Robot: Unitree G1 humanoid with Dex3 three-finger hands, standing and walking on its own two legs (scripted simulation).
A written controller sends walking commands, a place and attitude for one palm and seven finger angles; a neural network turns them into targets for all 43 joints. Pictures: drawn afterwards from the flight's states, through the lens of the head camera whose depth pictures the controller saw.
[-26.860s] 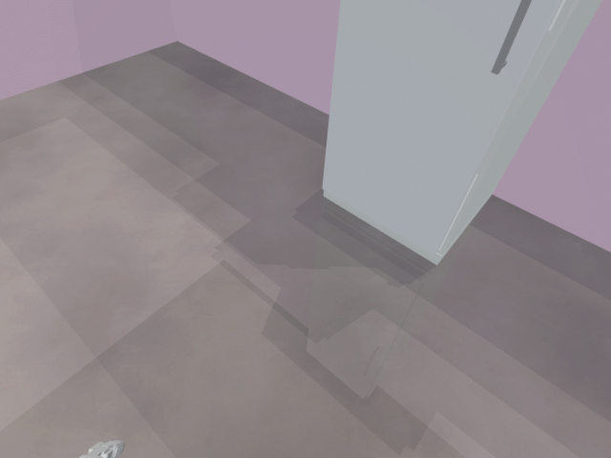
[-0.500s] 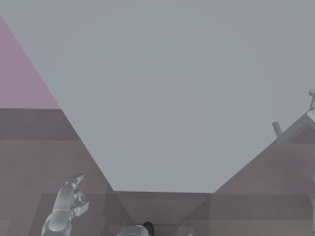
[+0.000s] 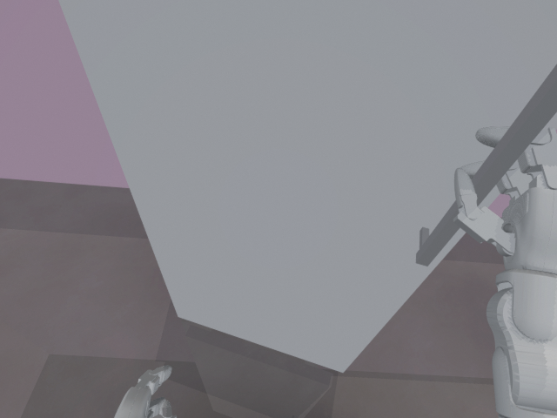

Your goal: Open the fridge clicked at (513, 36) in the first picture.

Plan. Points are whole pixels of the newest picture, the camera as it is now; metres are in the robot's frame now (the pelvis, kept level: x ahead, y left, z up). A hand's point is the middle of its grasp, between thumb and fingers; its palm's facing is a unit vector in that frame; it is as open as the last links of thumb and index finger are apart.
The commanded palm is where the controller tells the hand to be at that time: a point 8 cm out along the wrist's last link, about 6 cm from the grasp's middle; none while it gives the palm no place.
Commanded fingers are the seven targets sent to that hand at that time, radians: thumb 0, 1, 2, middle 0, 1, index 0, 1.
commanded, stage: walk backward, drawing the door open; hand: right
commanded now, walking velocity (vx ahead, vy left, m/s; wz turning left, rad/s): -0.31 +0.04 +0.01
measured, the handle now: (493, 153) +0.35 -0.18 +0.26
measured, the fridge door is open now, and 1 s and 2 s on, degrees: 15 43 72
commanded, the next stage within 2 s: stop walking and hold the door back in 1.72 s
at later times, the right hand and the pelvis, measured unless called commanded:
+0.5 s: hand (459, 330) +0.18 -0.11 +0.21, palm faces +0.13 +0.93 -0.35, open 7.6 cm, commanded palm +0.14 -0.15 +0.22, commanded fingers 0.00 -0.90 -0.90 0.45 1.40 0.45 1.40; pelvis -0.12 +0.02 +0.01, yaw -7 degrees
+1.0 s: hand out of the picture +0.08 -0.02 +0.21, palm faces +0.42 +0.85 -0.31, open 7.8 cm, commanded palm +0.03 -0.06 +0.22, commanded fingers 0.00 -0.90 -0.90 0.45 1.40 0.45 1.40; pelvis -0.16 +0.20 +0.01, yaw -26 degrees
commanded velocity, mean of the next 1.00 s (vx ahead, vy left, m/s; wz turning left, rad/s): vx -0.16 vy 0.32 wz -0.51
